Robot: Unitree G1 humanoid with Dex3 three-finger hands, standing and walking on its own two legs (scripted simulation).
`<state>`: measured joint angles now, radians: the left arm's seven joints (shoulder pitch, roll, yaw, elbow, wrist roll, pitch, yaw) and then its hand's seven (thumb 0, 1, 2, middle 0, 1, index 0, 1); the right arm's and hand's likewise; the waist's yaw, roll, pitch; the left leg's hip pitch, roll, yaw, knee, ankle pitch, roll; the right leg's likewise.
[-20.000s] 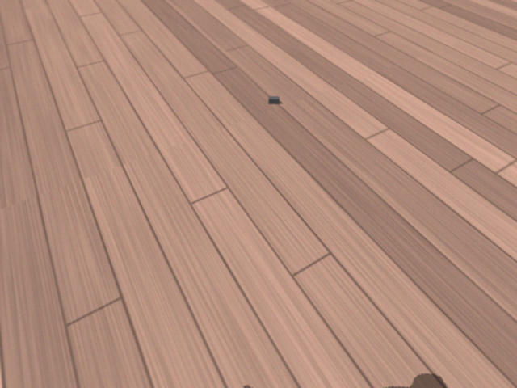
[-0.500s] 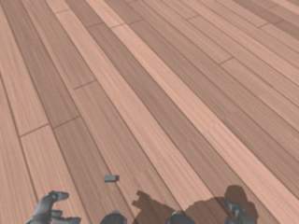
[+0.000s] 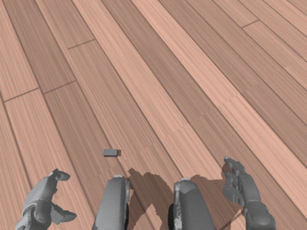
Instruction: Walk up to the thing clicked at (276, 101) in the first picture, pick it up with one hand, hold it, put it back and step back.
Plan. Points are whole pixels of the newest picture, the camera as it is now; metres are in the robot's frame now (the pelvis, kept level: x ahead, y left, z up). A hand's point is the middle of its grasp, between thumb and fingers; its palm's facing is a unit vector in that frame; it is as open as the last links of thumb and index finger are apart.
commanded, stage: rise first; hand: left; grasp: from above
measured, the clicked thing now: (110, 152) +0.41 +0.20 -0.58
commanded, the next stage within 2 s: none
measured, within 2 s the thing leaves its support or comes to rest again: neither
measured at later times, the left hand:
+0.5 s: hand (83, 171) +0.28 +0.26 -0.34, palm faces -0.48 -0.24 -0.84, open 12.0 cm
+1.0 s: hand (90, 163) +0.32 +0.26 -0.41, palm faces -0.47 -0.05 -0.88, open 12.4 cm
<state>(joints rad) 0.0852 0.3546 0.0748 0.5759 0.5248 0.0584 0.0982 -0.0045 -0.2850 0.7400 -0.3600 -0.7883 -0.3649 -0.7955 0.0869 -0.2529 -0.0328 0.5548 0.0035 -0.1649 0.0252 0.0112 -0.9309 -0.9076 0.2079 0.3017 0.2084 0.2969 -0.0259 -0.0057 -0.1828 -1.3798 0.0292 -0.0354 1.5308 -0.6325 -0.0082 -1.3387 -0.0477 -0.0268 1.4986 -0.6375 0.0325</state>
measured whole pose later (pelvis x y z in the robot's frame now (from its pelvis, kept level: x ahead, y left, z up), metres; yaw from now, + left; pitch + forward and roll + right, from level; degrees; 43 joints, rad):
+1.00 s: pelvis -0.06 +0.00 -0.24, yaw -4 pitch +33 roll -6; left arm -0.65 0.55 0.06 1.22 1.21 -0.22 0.42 0.00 -0.23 0.79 -0.35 -0.68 -0.35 -0.70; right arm 0.09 -0.26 -0.05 0.78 -0.10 -0.07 0.11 0.01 -0.90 -0.90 0.21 0.30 0.21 0.30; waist -0.11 -0.01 -0.11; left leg -2.22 0.02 -0.11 2.31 -0.67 -0.01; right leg -2.15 -0.02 -0.03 2.25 -0.67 0.04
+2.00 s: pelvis -0.05 +0.00 -0.27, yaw -5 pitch +33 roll -6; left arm -0.78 0.58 0.10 1.40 1.27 -0.23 0.51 0.00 -0.14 0.69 -0.41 -0.69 -0.42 -0.68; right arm 0.08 -0.26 -0.02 0.81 -0.16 -0.08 0.15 0.01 -0.91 -0.90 0.21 0.30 0.21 0.30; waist -0.15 -0.02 -0.08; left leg -2.31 0.02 -0.13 2.42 -0.69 -0.02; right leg -2.25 -0.01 -0.04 2.36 -0.69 0.04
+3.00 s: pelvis -0.06 +0.00 -0.27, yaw -6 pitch +33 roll -6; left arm -0.83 0.61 0.10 1.47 1.27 -0.22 0.51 0.00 -0.16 0.72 -0.46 -0.59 -0.45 -0.62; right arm 0.10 -0.27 0.00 0.82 -0.17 -0.10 0.17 0.00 -0.91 -0.90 0.21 0.30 0.21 0.30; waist -0.18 -0.01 -0.08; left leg -2.32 0.02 -0.14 2.42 -0.69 -0.02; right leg -2.26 0.00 -0.04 2.36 -0.68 0.04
